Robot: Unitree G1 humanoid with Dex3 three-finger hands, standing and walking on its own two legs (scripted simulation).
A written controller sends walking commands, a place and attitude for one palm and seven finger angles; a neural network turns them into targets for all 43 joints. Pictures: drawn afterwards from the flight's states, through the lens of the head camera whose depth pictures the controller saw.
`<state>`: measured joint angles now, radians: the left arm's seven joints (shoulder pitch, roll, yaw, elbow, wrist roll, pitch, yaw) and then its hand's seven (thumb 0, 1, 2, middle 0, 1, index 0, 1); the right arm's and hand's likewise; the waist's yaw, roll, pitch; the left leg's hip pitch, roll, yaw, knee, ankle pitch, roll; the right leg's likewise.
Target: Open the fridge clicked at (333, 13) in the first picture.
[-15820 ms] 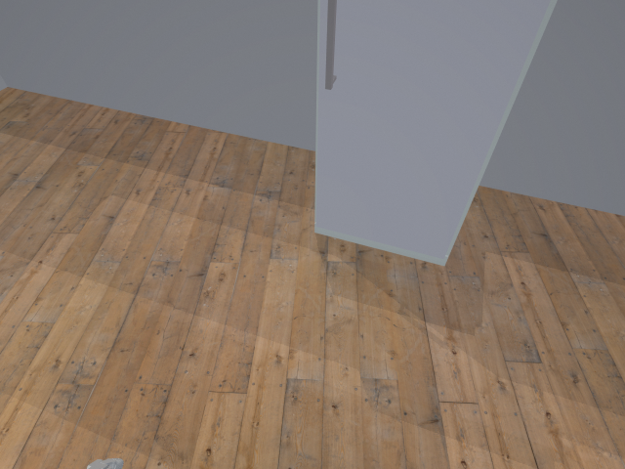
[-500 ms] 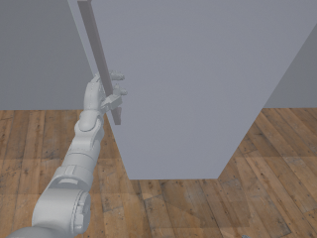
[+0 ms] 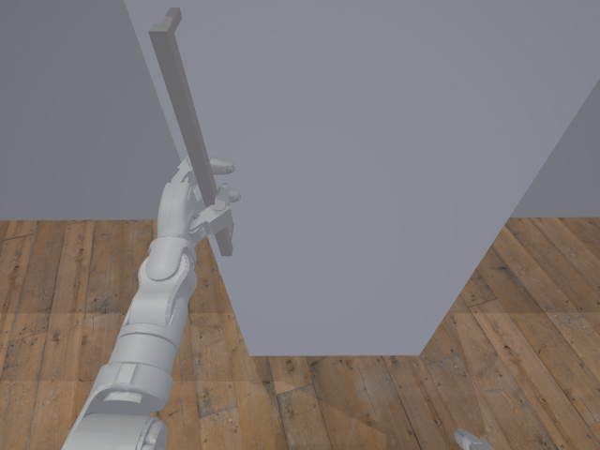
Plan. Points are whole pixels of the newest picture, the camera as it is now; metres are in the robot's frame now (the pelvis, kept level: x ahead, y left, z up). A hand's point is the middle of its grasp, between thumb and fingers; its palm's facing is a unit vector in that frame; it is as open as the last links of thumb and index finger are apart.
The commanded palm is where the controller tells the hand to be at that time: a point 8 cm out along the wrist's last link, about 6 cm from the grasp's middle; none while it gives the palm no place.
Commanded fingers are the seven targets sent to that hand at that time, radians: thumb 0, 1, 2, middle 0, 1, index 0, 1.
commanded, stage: pull the door a little, standing still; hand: left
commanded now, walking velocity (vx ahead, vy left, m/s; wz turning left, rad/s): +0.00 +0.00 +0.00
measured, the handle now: (206, 161) +0.45 +0.14 +0.16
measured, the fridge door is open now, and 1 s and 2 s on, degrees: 0 11 36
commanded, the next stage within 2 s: walk backward, drawing the door open in 0.54 s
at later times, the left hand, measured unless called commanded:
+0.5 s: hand (223, 220) +0.38 +0.11 +0.12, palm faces -0.01 -1.00 +0.00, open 5.9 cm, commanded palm +0.30 +0.16 +0.11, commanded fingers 0.00 0.90 0.90 -0.45 -1.40 -0.45 -1.40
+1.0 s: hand (225, 267) +0.31 +0.10 +0.12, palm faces +0.04 -0.98 -0.22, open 5.9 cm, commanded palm +0.27 +0.15 +0.12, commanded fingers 0.00 0.90 0.90 -0.45 -1.40 -0.45 -1.40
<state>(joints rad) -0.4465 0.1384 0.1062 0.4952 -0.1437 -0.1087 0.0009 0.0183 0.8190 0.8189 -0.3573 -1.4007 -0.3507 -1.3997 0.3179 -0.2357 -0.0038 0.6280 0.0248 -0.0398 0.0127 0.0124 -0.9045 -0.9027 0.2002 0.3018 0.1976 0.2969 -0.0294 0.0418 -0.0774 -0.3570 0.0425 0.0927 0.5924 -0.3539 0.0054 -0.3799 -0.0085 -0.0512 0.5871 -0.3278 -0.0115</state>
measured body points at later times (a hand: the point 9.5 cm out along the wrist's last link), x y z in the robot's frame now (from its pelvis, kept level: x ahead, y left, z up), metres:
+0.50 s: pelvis +0.03 +0.00 +0.01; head +0.04 -0.02 +0.46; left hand +0.37 +0.17 +0.12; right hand +0.17 -0.23 -0.09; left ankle -0.04 +0.12 -0.72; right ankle -0.02 -0.11 -0.73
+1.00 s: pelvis +0.07 -0.01 +0.03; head +0.10 -0.06 +0.47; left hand +0.30 +0.15 +0.13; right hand +0.25 -0.22 -0.08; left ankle -0.02 +0.13 -0.69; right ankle -0.02 -0.10 -0.71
